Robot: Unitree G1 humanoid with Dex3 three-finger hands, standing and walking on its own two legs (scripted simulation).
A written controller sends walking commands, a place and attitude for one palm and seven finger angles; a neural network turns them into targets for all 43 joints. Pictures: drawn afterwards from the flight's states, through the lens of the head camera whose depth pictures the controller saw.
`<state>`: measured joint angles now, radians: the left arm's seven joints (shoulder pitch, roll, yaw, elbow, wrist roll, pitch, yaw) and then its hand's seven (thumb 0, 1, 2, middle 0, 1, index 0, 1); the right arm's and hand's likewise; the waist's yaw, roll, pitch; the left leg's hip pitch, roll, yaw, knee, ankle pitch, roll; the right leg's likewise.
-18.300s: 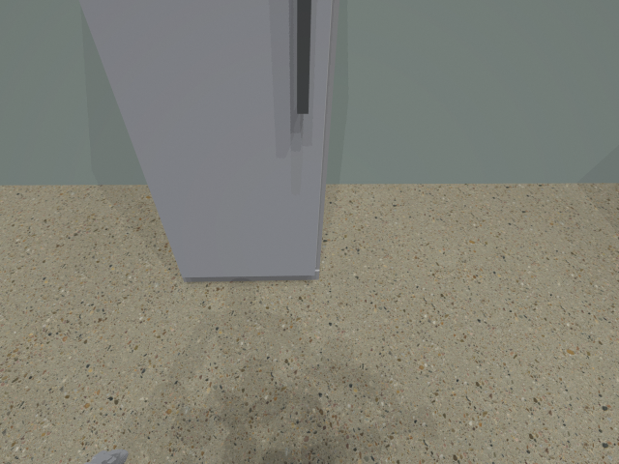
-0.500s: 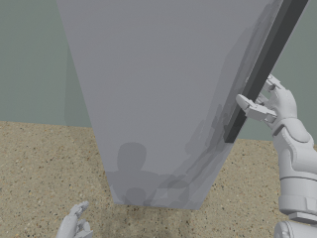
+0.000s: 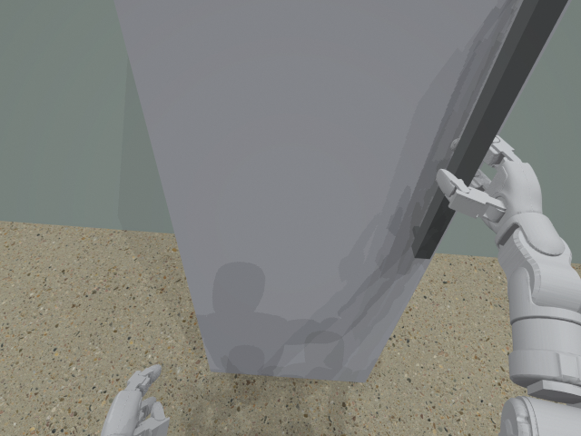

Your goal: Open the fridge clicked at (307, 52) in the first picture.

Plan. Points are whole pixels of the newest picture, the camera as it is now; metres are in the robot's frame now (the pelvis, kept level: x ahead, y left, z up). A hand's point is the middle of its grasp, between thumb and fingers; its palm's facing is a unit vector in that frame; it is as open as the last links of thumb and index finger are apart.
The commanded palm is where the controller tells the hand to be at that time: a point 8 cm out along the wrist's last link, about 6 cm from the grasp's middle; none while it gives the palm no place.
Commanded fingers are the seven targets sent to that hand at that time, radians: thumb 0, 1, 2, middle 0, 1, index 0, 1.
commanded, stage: grip the handle and tug to test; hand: right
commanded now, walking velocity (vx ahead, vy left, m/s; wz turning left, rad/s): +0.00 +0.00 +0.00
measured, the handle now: (465, 142) +0.44 -0.20 +0.23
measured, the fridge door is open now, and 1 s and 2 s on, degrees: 0 14 37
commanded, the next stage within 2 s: pull the door a little, standing still in 0.32 s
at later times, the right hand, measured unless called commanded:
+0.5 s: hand (458, 196) +0.37 -0.18 +0.20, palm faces +0.03 +1.00 -0.01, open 7.2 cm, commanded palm +0.34 -0.23 +0.19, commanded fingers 0.00 -0.90 -0.90 0.45 1.40 0.45 1.40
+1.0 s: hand (460, 252) +0.28 -0.16 +0.19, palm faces +0.09 +0.97 -0.20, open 7.6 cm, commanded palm +0.25 -0.21 +0.19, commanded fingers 0.00 -0.90 -0.90 0.45 1.40 0.45 1.40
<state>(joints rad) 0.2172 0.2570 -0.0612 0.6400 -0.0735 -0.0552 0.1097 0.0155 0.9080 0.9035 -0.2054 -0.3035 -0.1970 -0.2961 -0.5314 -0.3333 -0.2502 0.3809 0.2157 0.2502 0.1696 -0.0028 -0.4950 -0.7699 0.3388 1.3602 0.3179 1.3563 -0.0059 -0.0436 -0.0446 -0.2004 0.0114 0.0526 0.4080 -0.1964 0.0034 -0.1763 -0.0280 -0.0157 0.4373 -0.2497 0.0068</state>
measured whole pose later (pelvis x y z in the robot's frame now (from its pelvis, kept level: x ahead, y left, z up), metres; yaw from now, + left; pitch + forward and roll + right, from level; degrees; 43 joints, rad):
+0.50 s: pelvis +0.02 +0.00 +0.00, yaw +2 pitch -1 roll +0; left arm 0.22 0.26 -0.05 0.60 -0.07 -0.06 0.09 0.02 0.91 0.90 -0.20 -0.30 -0.20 -0.30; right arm -0.32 -0.30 -0.29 0.10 0.23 0.32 0.16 -0.01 -0.58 -0.72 0.30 1.35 0.23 1.34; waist -0.01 -0.05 -0.06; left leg -0.17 0.00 0.02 0.41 -0.23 0.00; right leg -0.13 -0.04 -0.05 0.43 -0.28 0.01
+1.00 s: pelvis +0.02 -0.01 +0.00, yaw +1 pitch +1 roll +1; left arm 0.15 0.24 -0.06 0.54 0.00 0.02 0.06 0.02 0.91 0.90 -0.21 -0.30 -0.20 -0.30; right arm 0.17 -0.26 -0.12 -0.44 0.12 0.11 -0.01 -0.06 -0.52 -0.70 0.38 1.38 0.22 1.30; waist -0.01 -0.08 -0.07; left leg -0.19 0.00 0.03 0.39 -0.22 -0.01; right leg -0.17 -0.04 -0.04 0.45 -0.30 0.00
